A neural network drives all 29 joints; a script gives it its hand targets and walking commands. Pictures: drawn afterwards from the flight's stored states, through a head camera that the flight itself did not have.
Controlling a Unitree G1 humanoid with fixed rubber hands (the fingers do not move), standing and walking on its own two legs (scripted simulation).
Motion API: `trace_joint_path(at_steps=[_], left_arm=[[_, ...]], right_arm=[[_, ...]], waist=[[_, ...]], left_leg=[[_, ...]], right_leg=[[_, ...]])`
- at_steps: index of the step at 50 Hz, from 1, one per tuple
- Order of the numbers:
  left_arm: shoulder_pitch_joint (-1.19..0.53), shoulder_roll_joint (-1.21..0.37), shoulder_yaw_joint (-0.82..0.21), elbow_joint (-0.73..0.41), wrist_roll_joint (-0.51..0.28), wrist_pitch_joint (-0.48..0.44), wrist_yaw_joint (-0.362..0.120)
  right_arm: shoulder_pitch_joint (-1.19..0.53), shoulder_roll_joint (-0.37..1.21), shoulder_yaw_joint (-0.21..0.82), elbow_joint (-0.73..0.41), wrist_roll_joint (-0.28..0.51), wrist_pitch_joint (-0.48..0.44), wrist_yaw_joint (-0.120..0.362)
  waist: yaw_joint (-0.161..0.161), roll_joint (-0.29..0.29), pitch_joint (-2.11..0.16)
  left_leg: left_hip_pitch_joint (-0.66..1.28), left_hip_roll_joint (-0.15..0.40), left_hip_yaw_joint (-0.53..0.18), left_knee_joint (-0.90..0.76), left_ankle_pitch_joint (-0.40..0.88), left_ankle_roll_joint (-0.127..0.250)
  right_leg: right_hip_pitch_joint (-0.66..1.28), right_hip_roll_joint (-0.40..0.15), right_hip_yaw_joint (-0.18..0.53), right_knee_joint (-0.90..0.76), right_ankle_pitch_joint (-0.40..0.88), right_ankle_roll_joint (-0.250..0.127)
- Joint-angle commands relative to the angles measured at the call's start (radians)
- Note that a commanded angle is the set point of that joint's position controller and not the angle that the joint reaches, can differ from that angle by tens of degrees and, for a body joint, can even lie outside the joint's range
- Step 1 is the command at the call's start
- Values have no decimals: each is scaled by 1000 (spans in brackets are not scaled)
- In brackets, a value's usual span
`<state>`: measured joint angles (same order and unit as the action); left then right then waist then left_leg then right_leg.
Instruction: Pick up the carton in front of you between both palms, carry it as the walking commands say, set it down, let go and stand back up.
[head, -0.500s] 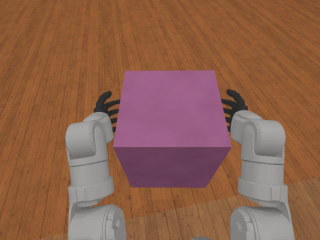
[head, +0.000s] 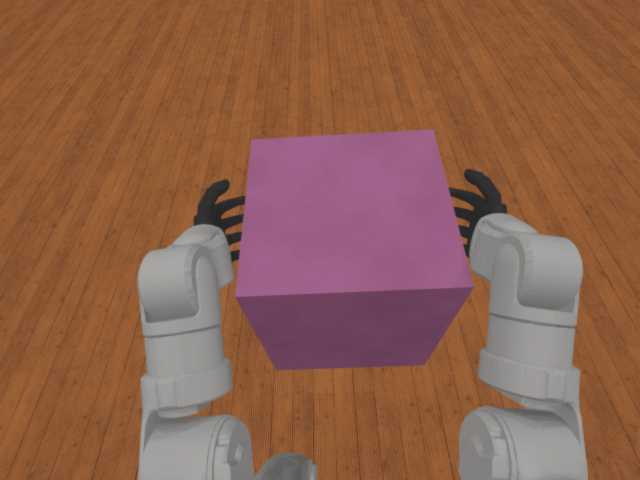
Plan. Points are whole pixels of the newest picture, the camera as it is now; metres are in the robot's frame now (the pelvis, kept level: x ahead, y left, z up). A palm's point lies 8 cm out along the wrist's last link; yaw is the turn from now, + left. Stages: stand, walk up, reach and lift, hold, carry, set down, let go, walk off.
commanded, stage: carry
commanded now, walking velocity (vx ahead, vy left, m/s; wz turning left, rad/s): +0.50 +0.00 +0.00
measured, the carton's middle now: (346, 263) +0.37 +0.02 +0.06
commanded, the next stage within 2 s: none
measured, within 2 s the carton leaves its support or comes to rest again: neither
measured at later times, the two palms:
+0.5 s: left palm (259, 101) +0.64 +0.17 +0.12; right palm (450, 104) +0.62 -0.13 +0.13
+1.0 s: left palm (288, 33) +0.88 +0.15 +0.12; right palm (440, 30) +0.89 -0.14 +0.12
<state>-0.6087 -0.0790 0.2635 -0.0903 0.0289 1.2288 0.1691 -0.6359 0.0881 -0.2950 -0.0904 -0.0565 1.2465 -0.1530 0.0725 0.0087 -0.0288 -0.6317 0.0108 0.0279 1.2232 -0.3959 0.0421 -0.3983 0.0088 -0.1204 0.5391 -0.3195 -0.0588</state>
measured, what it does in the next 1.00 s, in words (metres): walks ahead: left foot, then right foot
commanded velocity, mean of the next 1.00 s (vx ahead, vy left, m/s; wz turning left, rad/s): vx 0.50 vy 0.00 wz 0.00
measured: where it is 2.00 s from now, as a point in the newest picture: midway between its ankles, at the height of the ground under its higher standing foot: (351, 196)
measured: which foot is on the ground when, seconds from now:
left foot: up 0.00-0.22, down 0.24-0.74, up 0.76-1.00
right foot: down 0.00-0.28, up 0.30-0.68, down 0.70-1.00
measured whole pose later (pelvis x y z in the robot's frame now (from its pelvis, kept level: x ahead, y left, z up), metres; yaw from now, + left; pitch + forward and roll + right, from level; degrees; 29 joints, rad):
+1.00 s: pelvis +0.65 +0.00 +0.03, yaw +1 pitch +3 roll +1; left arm -0.01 -0.13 0.05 -0.47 0.07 1.21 0.11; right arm -0.01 0.13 -0.05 -0.48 -0.08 1.22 -0.11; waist 0.02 0.00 -0.14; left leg -0.57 0.10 0.10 0.69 -0.17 -0.02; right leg -0.11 -0.02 -0.19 0.27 -0.23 -0.04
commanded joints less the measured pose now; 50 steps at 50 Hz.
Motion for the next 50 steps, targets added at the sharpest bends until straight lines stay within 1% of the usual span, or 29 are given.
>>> trace_joint_path(at_steps=[1,3,8,9,10,11,12,13,14,15,16,17,19,21,23,26,31,33,34,35,36,37,38,40,41,42,43,45,50], left_arm=[[-794,-912,-723,-173,-405,-28,-142],[-753,-865,-713,-171,-399,-22,-135],[-647,-776,-669,-101,-338,13,-121],[-639,-769,-659,-87,-325,19,-119],[-635,-763,-649,-72,-312,26,-118],[-636,-761,-644,-60,-300,30,-116],[-644,-760,-637,-50,-284,31,-113],[-628,-767,-626,-37,-270,38,-112],[-639,-772,-609,-18,-259,41,-110],[-652,-785,-598,-1,-246,40,-107],[-639,-809,-587,20,-232,36,-107],[-621,-844,-586,38,-222,27,-109],[-578,-920,-595,67,-202,4,-120],[-531,-980,-623,71,-186,-24,-132],[-468,-1027,-655,51,-177,-51,-144],[-362,-1062,-726,-20,-191,-83,-162],[-205,-1036,-864,-251,-260,-99,-189],[-108,-1007,-880,-328,-285,-79,-192],[-51,-990,-879,-349,-289,-69,-196],[14,-974,-870,-357,-286,-59,-202],[61,-946,-858,-359,-275,-51,-208],[111,-950,-853,-336,-276,-49,-214],[142,-967,-858,-366,-285,-45,-224],[131,-1016,-877,-416,-299,-47,-238],[104,-1021,-888,-441,-307,-49,-241],[95,-1019,-895,-458,-314,-50,-244],[106,-1006,-897,-469,-316,-49,-246],[140,-964,-894,-472,-314,-43,-250],[190,-850,-869,-468,-297,-15,-242]], right_arm=[[-640,836,651,-86,241,-42,71],[-619,794,653,-104,235,-36,61],[-570,730,658,-82,243,1,65],[-575,727,655,-73,250,8,69],[-582,727,651,-61,256,13,74],[-578,730,645,-45,262,17,78],[-565,734,641,-31,268,18,83],[-550,725,628,-10,267,16,86],[-581,731,626,2,273,15,88],[-606,765,636,-8,289,14,94],[-614,811,654,-5,308,8,104],[-635,855,672,-12,326,-2,117],[-652,948,701,-4,349,-27,143],[-604,1009,718,5,352,-53,165],[-535,1046,736,-4,344,-76,182],[-401,1062,774,-53,321,-104,197],[-143,996,851,-237,289,-124,199],[-15,979,853,-294,285,-106,193],[42,958,854,-320,282,-94,192],[72,931,857,-346,279,-83,193],[84,927,870,-377,286,-66,195],[117,916,877,-403,288,-53,200],[126,934,897,-414,297,-52,207],[125,979,916,-438,312,-59,222],[122,993,927,-448,318,-62,225],[124,998,931,-456,321,-65,226],[140,993,934,-458,320,-66,225],[176,965,931,-458,305,-65,216],[217,869,911,-460,283,-37,196]], waist=[[-23,-109,-462],[-18,-115,-441],[-12,-151,-376],[-20,-160,-370],[-49,-161,-383],[-97,-137,-429],[-143,-65,-494],[-153,179,-525],[-137,286,-477],[-135,202,-479],[-136,107,-430],[-130,47,-409],[-117,76,-404],[-116,113,-404],[-109,111,-386],[-97,120,-347],[-99,147,-301],[-89,171,-341],[-77,144,-386],[-57,92,-443],[-42,-100,-560],[-45,-314,-556],[-47,-247,-504],[-48,-58,-412],[-55,-40,-377],[-59,-61,-359],[-58,-94,-342],[-58,-133,-300],[-56,-140,-184]], left_leg=[[-153,40,-8,-136,17,-12],[-108,45,15,-296,64,-22],[53,-7,115,-596,225,-9],[106,-23,134,-647,231,1],[203,-46,165,-710,245,12],[390,-63,193,-767,252,23],[621,5,112,-752,206,29],[789,222,-317,-829,108,112],[884,357,-616,-894,287,206],[889,356,-564,-859,325,240],[817,324,-470,-844,398,217],[772,301,-401,-853,411,180],[714,275,-310,-898,416,138],[728,270,-254,-933,447,135],[758,260,-193,-964,500,130],[794,218,-84,-974,637,96],[842,184,38,-934,888,59],[836,180,85,-820,1027,30],[772,159,128,-697,1014,2],[632,138,148,-526,832,-26],[338,85,114,-247,519,-59],[29,-59,73,-16,-24,-77],[-84,-18,-18,113,-77,-50],[-80,69,-40,27,10,-26],[-51,99,-46,-66,52,-25],[-1,101,-28,-144,78,-29],[32,94,1,-207,93,-36],[47,94,39,-343,123,-53],[72,81,120,-622,312,-65]], right_leg=[[481,-277,355,-186,232,-172],[462,-260,289,-196,271,-165],[452,-214,153,-157,462,-97],[447,-210,132,-127,518,-82],[431,-200,94,-53,615,-62],[368,-181,38,84,672,-33],[216,-157,18,262,533,-4],[-61,-48,-18,528,246,44],[-314,63,51,690,-162,57],[-370,6,127,798,-183,33],[-392,-31,135,773,-142,28],[-385,-62,145,697,-96,32],[-332,-76,125,578,-32,45],[-322,-71,95,486,5,63],[-330,-77,69,367,62,80],[-292,-71,16,161,173,89],[-164,-23,-68,-82,331,60],[6,15,-117,-144,341,38],[186,37,-145,-183,343,30],[395,-25,-84,-165,292,21],[689,-294,299,-93,280,-88],[825,-428,633,-215,318,-210],[793,-430,581,-220,392,-218],[621,-383,402,-234,483,-149],[538,-361,345,-274,391,-109],[475,-338,286,-308,309,-84],[429,-320,236,-335,261,-80],[379,-303,171,-384,187,-94],[338,-259,57,-407,224,-70]])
